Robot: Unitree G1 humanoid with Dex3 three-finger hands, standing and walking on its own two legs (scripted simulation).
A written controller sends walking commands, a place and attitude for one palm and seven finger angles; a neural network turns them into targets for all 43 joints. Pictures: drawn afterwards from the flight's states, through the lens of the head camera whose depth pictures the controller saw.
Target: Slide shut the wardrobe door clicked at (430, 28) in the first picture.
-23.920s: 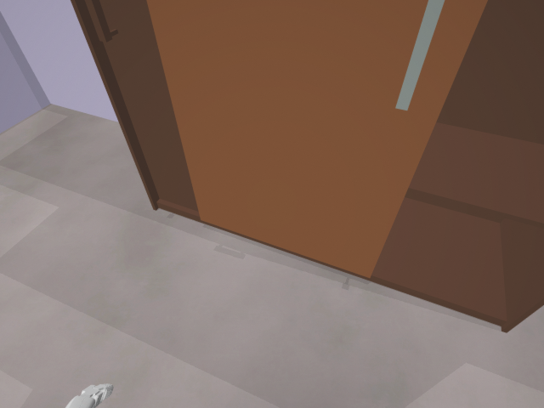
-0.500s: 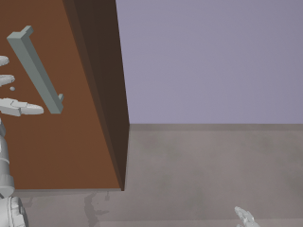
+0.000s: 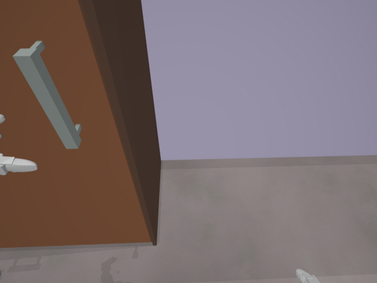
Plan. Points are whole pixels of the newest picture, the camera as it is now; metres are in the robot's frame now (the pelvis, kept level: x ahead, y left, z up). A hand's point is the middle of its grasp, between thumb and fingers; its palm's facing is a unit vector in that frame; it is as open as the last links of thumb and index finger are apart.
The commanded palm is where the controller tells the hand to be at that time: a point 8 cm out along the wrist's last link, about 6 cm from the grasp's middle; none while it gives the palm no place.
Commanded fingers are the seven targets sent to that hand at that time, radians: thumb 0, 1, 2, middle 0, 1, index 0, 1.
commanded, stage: slip the hand off the handle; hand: left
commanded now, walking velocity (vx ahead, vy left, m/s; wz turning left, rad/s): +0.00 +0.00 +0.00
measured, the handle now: (57, 99) +0.41 +0.31 +0.19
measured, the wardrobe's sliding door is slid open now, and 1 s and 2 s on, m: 0.00 0.00 0.00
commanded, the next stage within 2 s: draw the hand back to the body in 0.38 s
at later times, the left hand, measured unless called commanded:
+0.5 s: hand out of the picture +0.23 +0.34 +0.19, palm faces +0.55 -0.80 -0.22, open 14.7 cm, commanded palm +0.19 +0.38 +0.19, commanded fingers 0.00 -0.55 0.20 -0.25 -1.15 -0.25 -1.15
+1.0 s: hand out of the picture +0.20 +0.30 +0.18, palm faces +0.23 -0.97 -0.05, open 14.6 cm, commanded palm +0.16 +0.34 +0.19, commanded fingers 0.00 -0.33 0.31 -0.24 -1.02 -0.24 -1.02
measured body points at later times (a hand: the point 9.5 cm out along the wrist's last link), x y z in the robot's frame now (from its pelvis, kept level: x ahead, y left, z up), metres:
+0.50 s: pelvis -0.01 -0.01 +0.00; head -0.03 -0.02 +0.45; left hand +0.20 +0.38 +0.20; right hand +0.19 -0.21 -0.07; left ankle +0.01 +0.10 -0.73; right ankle -0.01 -0.11 -0.73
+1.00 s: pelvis -0.01 -0.02 +0.00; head -0.05 -0.04 +0.45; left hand +0.18 +0.35 +0.18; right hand +0.19 -0.25 -0.05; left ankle +0.01 +0.10 -0.73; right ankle -0.01 -0.12 -0.73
